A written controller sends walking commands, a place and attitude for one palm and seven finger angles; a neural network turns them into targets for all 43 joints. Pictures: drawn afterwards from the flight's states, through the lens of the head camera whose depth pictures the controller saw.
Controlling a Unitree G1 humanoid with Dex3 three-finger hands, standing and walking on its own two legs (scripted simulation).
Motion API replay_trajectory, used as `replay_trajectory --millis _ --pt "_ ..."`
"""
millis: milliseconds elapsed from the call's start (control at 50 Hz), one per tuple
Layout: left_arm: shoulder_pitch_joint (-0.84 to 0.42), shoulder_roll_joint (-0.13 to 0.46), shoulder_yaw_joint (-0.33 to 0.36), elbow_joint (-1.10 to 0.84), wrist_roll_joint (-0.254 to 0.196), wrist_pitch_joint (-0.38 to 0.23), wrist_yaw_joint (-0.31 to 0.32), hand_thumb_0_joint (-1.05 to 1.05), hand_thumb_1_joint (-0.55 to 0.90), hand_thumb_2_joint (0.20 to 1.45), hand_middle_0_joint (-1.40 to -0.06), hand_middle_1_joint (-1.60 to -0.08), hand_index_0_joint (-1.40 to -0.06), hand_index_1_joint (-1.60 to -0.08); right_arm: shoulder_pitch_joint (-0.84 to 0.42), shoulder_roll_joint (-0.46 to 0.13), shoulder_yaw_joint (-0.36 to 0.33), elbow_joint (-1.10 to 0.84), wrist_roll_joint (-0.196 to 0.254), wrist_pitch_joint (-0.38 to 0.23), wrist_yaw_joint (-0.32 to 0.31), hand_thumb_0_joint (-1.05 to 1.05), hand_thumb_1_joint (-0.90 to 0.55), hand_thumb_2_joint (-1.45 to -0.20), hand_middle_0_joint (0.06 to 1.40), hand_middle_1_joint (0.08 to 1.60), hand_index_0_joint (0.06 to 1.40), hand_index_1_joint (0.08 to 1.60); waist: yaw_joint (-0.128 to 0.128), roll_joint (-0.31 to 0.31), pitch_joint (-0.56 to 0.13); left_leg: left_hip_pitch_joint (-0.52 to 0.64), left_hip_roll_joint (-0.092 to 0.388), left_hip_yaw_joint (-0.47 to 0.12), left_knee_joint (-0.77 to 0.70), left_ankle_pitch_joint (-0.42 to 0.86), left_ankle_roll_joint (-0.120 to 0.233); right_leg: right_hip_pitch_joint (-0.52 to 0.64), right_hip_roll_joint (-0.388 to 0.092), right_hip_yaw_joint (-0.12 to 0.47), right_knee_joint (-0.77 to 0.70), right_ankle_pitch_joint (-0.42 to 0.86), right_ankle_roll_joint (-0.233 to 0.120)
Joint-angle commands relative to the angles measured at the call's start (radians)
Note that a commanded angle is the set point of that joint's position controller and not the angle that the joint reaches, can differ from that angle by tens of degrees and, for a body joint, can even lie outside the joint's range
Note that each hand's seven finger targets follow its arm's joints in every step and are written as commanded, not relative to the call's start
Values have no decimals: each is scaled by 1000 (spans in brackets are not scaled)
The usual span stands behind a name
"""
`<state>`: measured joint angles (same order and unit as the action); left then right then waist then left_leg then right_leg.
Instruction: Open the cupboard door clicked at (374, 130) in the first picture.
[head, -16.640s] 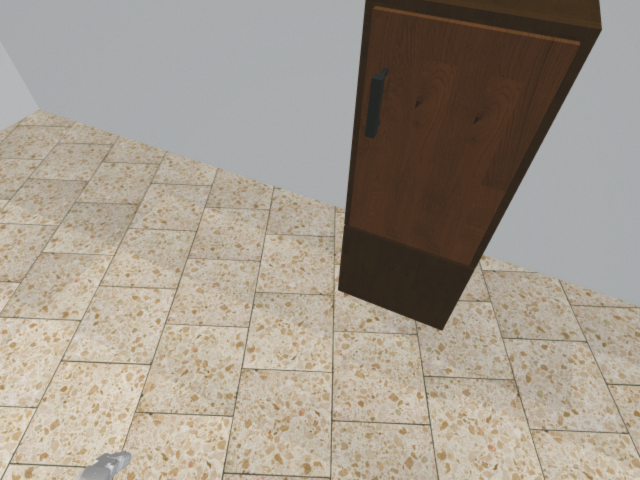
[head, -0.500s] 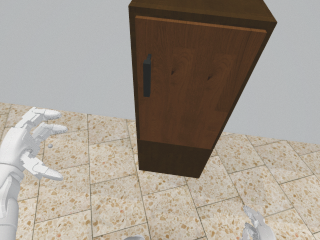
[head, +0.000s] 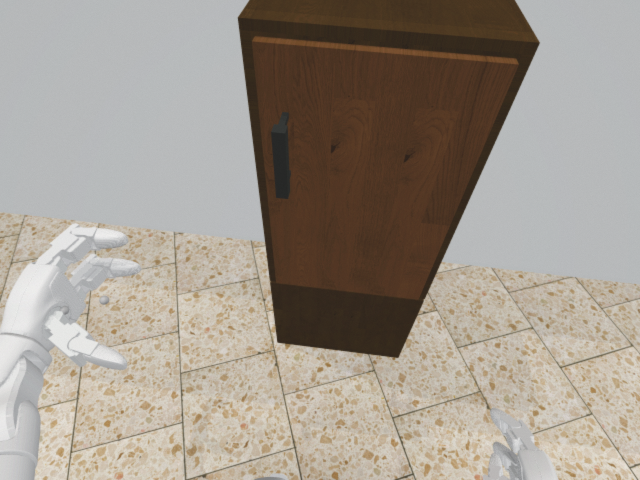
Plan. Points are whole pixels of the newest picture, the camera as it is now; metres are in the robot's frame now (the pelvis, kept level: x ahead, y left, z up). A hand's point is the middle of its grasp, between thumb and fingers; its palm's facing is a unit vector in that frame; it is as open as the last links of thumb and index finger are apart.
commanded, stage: move the hooked fingers beside the handle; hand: left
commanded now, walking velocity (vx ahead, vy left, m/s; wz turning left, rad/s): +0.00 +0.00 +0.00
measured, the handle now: (283, 156) +0.58 +0.10 +0.07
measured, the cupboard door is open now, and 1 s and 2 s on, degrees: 0 0 0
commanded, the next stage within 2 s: none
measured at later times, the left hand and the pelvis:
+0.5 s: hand (154, 258) +0.35 +0.23 +0.09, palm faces -0.05 -1.00 -0.02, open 14.0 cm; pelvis +0.01 -0.02 +0.00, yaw -1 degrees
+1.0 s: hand (185, 220) +0.42 +0.22 +0.08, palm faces -0.05 -1.00 +0.00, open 14.0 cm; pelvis +0.01 -0.01 -0.01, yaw -2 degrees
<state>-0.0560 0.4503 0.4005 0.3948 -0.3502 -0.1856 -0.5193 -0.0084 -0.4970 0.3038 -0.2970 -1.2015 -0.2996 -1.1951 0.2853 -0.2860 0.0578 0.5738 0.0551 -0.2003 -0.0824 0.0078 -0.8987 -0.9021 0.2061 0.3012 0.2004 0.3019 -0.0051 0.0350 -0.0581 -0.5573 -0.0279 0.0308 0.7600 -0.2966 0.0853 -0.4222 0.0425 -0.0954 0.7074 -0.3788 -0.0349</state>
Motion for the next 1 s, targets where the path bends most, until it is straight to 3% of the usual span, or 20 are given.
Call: replay_trajectory --millis 0,80,120,180,200,220,240,320,380,460,500,520,580,640,660,720,800,900,940,980 --pt "-232 263 97 -176 -38 -58 -7 0 -500 300 -300 -1200 -300 -1200 -50 -156 -70 -144 4 -52 -13 0 -900 -900 200 300 200 300 -1 45 -194 251 34 -131 -128 73 -44 -87 4 55 -112 113 -3" --pt "-240 262 88 -194 -36 -67 -7 0 -500 300 -300 -1200 -300 -1200 -51 -150 -67 -147 3 -50 -12 0 -900 -900 200 300 200 300 -1 54 -213 251 31 -120 -111 101 -41 -77 4 62 -109 135 -2" --pt "-312 257 69 -208 -27 -78 3 0 -500 300 -300 -1200 -300 -1200 -51 -150 -66 -136 4 -50 -13 0 -900 -900 200 300 200 300 -15 88 -218 269 34 -125 -109 101 -43 -98 4 60 -103 131 -1" --pt "-375 237 44 -179 -24 -85 14 0 -500 300 -300 -1200 -300 -1200 -44 -149 -66 -123 4 -47 -17 0 -900 -900 200 300 200 300 -32 64 -204 265 33 -126 -104 77 -39 -118 4 64 -107 113 1" --pt "-385 257 60 -160 -19 -88 18 0 -500 300 -300 -1200 -300 -1200 -36 -153 -67 -115 4 -44 -20 0 -900 -900 200 300 200 300 -32 48 -213 257 34 -127 -102 76 -39 -112 2 66 -107 112 2" --pt "-399 241 40 -146 -16 -87 17 0 -500 300 -300 -1200 -300 -1200 -39 -152 -65 -114 4 -43 -21 0 -900 -900 200 300 200 300 -33 65 -215 253 31 -121 -99 75 -38 -113 -2 70 -106 112 3" --pt "-403 273 68 -125 -15 -84 21 0 -500 300 -300 -1200 -300 -1200 -29 -156 -66 -108 2 -39 -20 0 -900 -900 200 300 200 300 -25 37 -219 239 31 -122 -93 86 -38 -93 0 74 -104 121 0" --pt "-443 266 49 -85 4 -77 30 0 -500 300 -300 -1200 -300 -1200 -32 -150 -65 -110 5 -26 -15 0 -900 -900 200 300 200 300 -23 60 -254 243 29 -112 -92 106 -38 -85 -7 76 -97 142 4" --pt "-403 286 78 -68 3 -80 38 0 -500 300 -300 -1200 -300 -1200 -25 -149 -69 -117 5 -14 -8 0 -900 -900 200 300 200 300 -2 64 -281 239 26 -95 -77 171 -36 -44 -7 85 -88 220 4" --pt "-470 305 87 12 5 -76 41 0 -500 300 -300 -1200 -300 -1200 -11 -153 -66 -112 7 11 -4 0 -900 -900 200 300 200 300 -17 10 -247 169 23 -80 -64 161 -33 -33 -9 102 -83 245 13" --pt "-483 316 97 35 10 -81 43 0 -500 300 -300 -1200 -300 -1200 -2 -154 -69 -112 7 20 -3 0 -900 -900 200 300 200 300 -14 24 -256 172 23 -77 -61 171 -32 -36 -9 103 -80 258 14" --pt "-514 295 70 36 14 -85 40 0 -500 300 -300 -1200 -300 -1200 -1 -152 -69 -111 9 23 -2 0 -900 -900 200 300 200 300 -26 39 -260 178 23 -74 -59 170 -32 -47 -9 103 -78 255 15" --pt "-570 302 69 61 14 -101 34 0 -500 300 -300 -1200 -300 -1200 16 -155 -73 -104 9 36 0 0 -900 -900 200 300 200 300 -36 26 -282 180 24 -71 -42 181 -28 -46 -8 116 -72 281 20" --pt "-606 302 62 61 17 -119 31 0 -500 300 -300 -1200 -300 -1200 31 -158 -77 -101 7 49 2 0 -900 -900 200 300 200 300 -31 43 -325 201 24 -74 -31 223 -29 -40 -5 112 -52 316 14" --pt "-650 282 31 63 23 -123 28 0 -500 300 -300 -1200 -300 -1200 32 -156 -76 -98 11 52 2 0 -900 -900 200 300 200 300 -49 60 -327 213 27 -76 -31 218 -29 -68 -3 109 -53 306 16" --pt "-703 264 13 98 35 -132 46 0 -500 300 -300 -1200 -300 -1200 46 -160 -81 -82 9 60 3 0 -900 -900 200 300 200 300 -60 54 -315 242 33 -95 -38 193 -31 -126 2 92 -57 242 11" --pt "-703 298 46 170 48 -121 71 0 -500 300 -300 -1200 -300 -1200 62 -164 -82 -80 7 81 6 0 -900 -900 200 300 200 300 -48 18 -328 202 31 -88 -36 194 -30 -97 -2 96 -51 259 14" --pt "-789 331 55 234 78 -133 100 0 -500 300 -300 -1200 -300 -1200 80 -165 -80 -75 3 108 11 0 -900 -900 200 300 200 300 -54 43 -324 194 37 -90 -34 196 -33 -120 1 94 -42 246 11" --pt "-859 308 31 224 83 -153 109 0 -500 300 -300 -1200 -300 -1200 87 -165 -82 -72 0 113 13 0 -900 -900 200 300 200 300 -67 56 -341 228 41 -100 -25 214 -35 -146 7 87 -32 244 5" --pt "-890 268 -13 229 92 -167 113 0 -500 300 -300 -1200 -300 -1200 93 -162 -81 -69 -1 118 18 0 -900 -900 200 300 200 300 -78 107 -356 275 47 -112 -28 217 -43 -194 10 78 -30 216 4"
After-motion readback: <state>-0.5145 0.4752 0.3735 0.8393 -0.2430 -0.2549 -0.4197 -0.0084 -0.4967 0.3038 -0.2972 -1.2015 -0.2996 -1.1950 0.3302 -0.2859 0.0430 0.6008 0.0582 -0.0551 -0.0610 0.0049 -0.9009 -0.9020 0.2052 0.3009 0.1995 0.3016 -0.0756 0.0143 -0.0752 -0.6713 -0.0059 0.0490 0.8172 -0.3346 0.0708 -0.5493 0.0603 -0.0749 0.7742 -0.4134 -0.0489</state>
